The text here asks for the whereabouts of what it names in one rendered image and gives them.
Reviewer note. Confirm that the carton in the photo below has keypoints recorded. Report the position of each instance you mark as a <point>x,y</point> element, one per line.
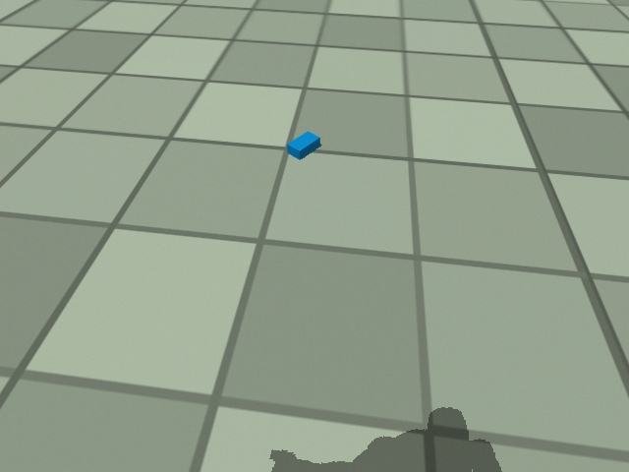
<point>303,145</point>

